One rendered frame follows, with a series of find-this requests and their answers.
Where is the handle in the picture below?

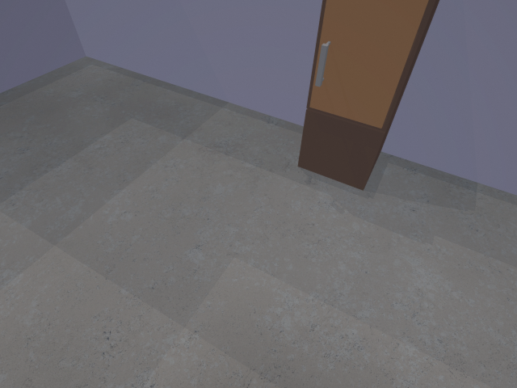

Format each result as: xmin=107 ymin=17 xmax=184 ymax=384
xmin=315 ymin=41 xmax=331 ymax=86

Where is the cupboard door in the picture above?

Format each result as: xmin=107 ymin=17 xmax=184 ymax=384
xmin=309 ymin=0 xmax=429 ymax=129

